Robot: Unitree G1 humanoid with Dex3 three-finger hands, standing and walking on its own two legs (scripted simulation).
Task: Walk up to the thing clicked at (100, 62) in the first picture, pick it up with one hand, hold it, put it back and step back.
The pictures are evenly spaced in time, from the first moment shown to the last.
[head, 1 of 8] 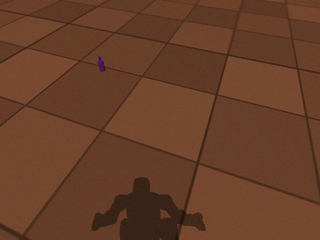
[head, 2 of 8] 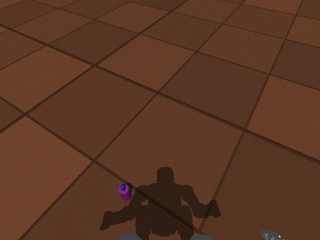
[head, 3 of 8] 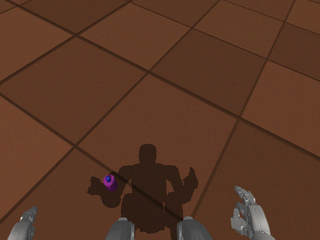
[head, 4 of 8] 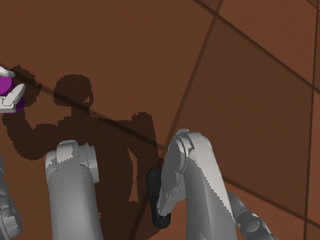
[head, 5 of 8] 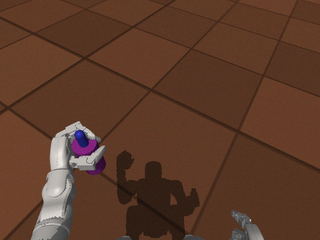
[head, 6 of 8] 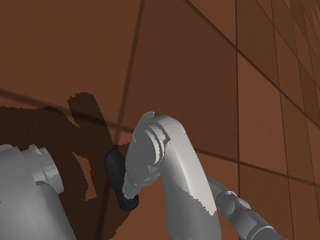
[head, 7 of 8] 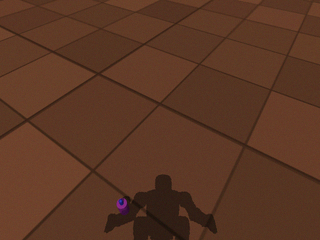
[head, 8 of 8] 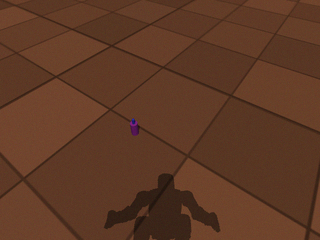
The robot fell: no
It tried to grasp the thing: yes
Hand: left
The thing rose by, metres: 0.67
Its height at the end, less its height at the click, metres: +0.00
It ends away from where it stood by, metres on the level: 0.01
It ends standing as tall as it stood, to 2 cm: yes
